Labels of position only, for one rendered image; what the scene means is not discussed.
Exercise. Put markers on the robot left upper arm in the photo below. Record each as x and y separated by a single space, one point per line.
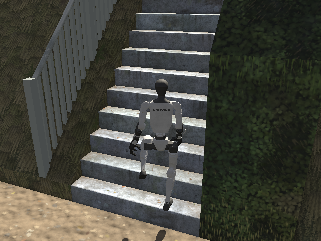
142 116

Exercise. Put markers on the robot right forearm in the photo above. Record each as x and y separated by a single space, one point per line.
179 132

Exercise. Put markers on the robot right thigh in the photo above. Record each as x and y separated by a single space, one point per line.
173 155

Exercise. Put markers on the robot left hand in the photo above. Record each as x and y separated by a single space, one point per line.
132 147

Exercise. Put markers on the right robot shin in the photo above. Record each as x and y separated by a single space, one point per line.
169 186

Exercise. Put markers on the robot right upper arm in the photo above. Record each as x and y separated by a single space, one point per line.
178 114

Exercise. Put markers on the robot right hand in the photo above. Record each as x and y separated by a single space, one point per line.
175 139

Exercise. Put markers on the robot left forearm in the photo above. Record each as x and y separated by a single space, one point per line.
137 135

